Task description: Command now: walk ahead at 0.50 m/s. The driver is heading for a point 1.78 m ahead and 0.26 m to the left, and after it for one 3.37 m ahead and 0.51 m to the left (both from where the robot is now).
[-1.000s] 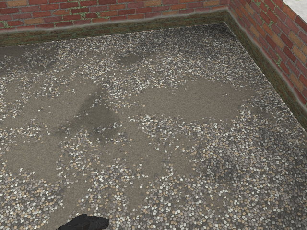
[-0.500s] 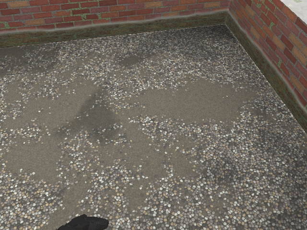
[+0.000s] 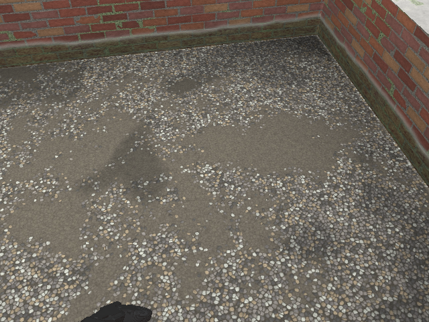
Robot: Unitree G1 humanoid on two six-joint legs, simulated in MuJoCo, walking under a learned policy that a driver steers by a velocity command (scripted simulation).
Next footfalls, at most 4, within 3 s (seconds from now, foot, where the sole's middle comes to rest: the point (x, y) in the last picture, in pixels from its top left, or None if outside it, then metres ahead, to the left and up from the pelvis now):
none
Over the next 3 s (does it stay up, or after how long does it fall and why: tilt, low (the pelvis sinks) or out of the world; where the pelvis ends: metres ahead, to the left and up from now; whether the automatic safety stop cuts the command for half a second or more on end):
stays up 0.00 0.00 0.00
